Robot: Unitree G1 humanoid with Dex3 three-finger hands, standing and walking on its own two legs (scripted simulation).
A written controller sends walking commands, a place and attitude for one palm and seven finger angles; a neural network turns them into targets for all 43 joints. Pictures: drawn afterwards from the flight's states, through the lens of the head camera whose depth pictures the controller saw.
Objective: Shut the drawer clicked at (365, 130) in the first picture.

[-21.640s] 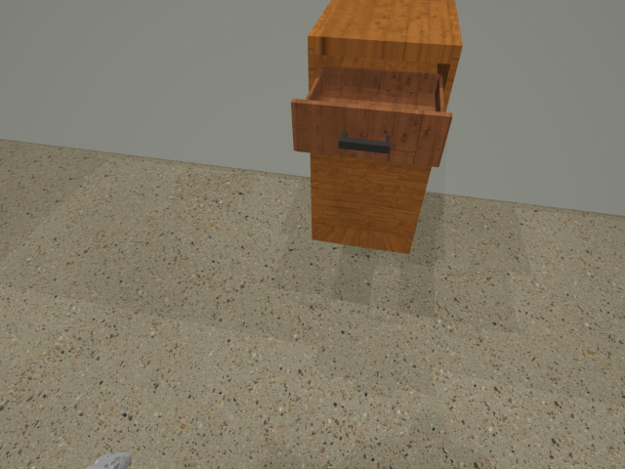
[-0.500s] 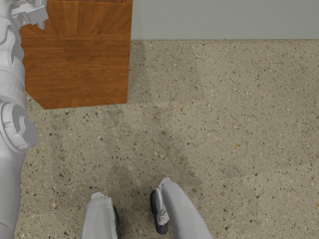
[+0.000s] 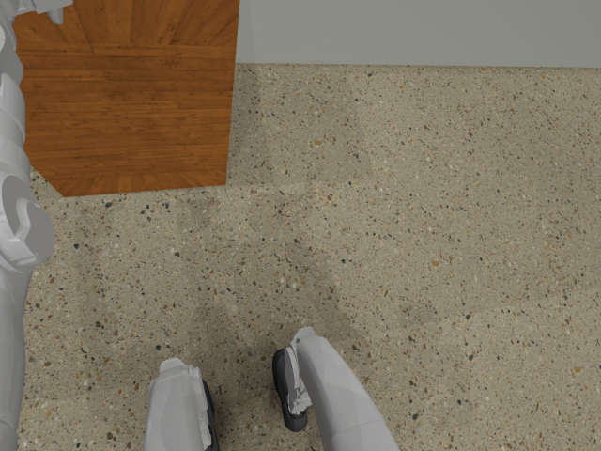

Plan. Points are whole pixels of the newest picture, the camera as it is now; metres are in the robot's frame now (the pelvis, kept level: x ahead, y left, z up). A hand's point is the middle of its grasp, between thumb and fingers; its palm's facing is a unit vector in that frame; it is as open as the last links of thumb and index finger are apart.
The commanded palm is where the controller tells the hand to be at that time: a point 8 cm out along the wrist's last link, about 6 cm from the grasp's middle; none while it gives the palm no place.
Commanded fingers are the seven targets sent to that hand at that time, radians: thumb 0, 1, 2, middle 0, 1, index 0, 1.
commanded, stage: pull the fist back off the drawer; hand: left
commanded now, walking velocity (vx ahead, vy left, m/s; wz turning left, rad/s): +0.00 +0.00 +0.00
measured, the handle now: out of the picture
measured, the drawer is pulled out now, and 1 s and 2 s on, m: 0.00 0.00 0.00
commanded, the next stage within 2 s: draw the hand back to the body in 0.46 s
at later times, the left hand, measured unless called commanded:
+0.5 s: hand out of the picture +0.61 +0.13 +0.10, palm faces +0.00 -1.00 -0.04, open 3.2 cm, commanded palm +0.59 +0.17 +0.10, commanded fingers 0.00 0.90 0.90 -1.40 -1.60 -1.40 -1.60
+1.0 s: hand out of the picture +0.47 +0.17 +0.18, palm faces -0.02 -1.00 -0.06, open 3.3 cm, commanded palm +0.43 +0.22 +0.18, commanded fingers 0.00 0.90 0.90 -1.40 -1.60 -1.40 -1.60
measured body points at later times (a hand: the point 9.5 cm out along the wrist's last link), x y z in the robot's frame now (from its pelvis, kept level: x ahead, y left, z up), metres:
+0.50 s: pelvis +0.03 -0.01 +0.02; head +0.21 +0.01 +0.44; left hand +0.61 +0.18 +0.10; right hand -0.01 -0.26 -0.08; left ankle +0.05 +0.10 -0.61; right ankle +0.07 -0.13 -0.61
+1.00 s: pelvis +0.08 -0.01 +0.09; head +0.13 +0.00 +0.54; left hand +0.46 +0.22 +0.18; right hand +0.20 -0.27 -0.01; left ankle +0.05 +0.10 -0.61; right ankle +0.07 -0.13 -0.61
